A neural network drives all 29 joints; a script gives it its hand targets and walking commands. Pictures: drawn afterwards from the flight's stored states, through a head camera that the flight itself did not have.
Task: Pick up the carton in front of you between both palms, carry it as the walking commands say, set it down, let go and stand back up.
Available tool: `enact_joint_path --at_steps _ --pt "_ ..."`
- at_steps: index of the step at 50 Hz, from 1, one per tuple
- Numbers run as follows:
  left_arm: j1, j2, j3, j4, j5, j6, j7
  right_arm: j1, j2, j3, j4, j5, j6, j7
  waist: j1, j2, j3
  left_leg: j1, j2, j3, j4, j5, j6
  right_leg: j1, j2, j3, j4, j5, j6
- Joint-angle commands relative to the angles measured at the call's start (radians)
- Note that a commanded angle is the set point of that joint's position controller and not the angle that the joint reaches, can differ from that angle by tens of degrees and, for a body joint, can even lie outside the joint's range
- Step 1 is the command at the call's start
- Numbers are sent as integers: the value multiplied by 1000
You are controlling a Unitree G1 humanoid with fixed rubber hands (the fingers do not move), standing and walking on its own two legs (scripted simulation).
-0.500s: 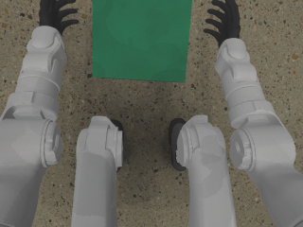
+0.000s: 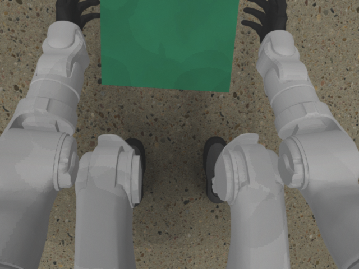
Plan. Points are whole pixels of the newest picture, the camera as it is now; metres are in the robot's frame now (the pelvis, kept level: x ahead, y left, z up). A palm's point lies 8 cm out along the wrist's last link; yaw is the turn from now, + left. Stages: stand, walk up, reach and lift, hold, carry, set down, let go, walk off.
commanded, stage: reach and lift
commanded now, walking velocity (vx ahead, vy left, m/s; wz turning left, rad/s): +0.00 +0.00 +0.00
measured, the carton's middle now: (168, 39) +0.50 +0.02 -0.25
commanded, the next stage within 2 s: none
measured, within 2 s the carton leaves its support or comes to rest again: leaves its support in 0.48 s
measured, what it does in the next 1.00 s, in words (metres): rises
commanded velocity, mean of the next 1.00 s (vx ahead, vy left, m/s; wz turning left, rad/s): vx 0.00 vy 0.00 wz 0.00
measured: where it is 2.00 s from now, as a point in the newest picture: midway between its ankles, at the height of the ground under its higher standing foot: (174, 182)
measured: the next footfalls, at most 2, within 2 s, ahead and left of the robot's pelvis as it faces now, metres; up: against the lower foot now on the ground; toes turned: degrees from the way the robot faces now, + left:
none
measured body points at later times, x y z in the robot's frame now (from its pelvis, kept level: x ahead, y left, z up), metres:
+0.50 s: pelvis +0.00 +0.00 -0.01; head +0.35 +0.02 +0.27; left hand +0.53 +0.17 -0.18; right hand +0.53 -0.14 -0.18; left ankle +0.11 +0.13 -0.34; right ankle +0.12 -0.13 -0.34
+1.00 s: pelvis +0.00 +0.00 +0.10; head +0.25 +0.02 +0.47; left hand +0.49 +0.17 +0.02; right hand +0.50 -0.13 +0.02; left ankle +0.11 +0.13 -0.34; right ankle +0.12 -0.13 -0.34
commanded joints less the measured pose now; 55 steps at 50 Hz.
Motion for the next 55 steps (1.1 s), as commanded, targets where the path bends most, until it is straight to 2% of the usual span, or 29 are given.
enact_joint_path --at_steps 1,7,9,11,14,17,19,22,27,31,34,38,41,45,48,55 --pt "-219 90 11 -78 3 -21 1 -166 -50 -16 -78 -7 -21 -4 15 50 -1082 589 3 47 -184 275 -3 510 -5 -78 -155 251 -4" --pt "-283 -14 -54 -84 -18 -30 4 -237 66 56 -88 24 -29 -6 26 42 -1090 581 -7 50 -203 252 3 538 6 -73 -171 238 -5" --pt "-297 -30 -43 -70 3 -34 11 -251 94 52 -71 14 -33 -10 34 39 -1086 579 -13 52 -206 247 4 545 14 -70 -175 232 -5" --pt "-315 -80 -54 -59 10 -37 10 -254 119 40 -44 -12 -37 -16 18 44 -1080 577 -19 52 -208 239 3 550 22 -71 -181 227 -7" --pt "-462 -409 -155 -88 4 -35 -46 -410 435 120 -56 -19 -35 39 14 48 -1097 582 -39 43 -198 259 12 529 45 -76 -169 238 -14" --pt "-600 -728 -194 -109 29 -2 -125 -559 728 141 -73 -75 -7 122 6 43 -1061 538 -69 50 -182 232 14 496 71 -86 -149 210 -19" --pt "-614 -825 -180 -133 49 17 -161 -582 837 131 -104 -103 17 161 5 26 -1058 525 -83 63 -175 228 14 485 83 -100 -136 207 -20" --pt "-623 -937 -192 -192 43 38 -191 -605 949 159 -179 -92 42 195 14 20 -1151 571 -95 89 -154 299 13 531 97 -116 -115 274 -20" --pt "-605 -1095 -265 -383 -4 73 -181 -599 1112 263 -354 -26 82 197 41 31 -1492 767 -112 123 -146 454 5 694 118 -135 -102 426 -8" --pt "-547 -1175 -310 -550 21 132 -177 -562 1178 323 -515 -33 134 193 42 38 -1674 872 -129 137 -182 461 -4 773 129 -143 -157 404 -3" --pt "-494 -1238 -302 -598 66 188 -193 -517 1221 313 -562 -86 185 206 27 35 -1629 839 -139 138 -235 359 -3 739 138 -149 -214 302 -10" --pt "-403 -1295 -211 -469 156 261 -225 -434 1264 213 -438 -188 253 233 12 40 -1338 702 -139 130 -350 122 3 605 134 -150 -313 89 -26" --pt "-373 -1301 -123 -384 230 290 -247 -400 1272 118 -352 -265 283 255 9 46 -1233 667 -143 127 -418 49 9 580 138 -141 -381 27 -35" --pt "-361 -1306 -52 -349 288 298 -263 -383 1286 49 -304 -318 295 275 15 42 -1249 710 -145 121 -487 56 11 622 140 -129 -454 37 -37" --pt "-345 -1327 -40 -348 307 299 -267 -355 1306 40 -300 -341 299 279 13 38 -1279 760 -146 121 -533 70 11 675 141 -123 -506 52 -34" --pt "-262 -1393 -109 -411 291 310 -278 -269 1373 126 -362 -316 312 294 17 30 -1393 914 -150 116 -620 172 3 827 140 -114 -600 140 -23"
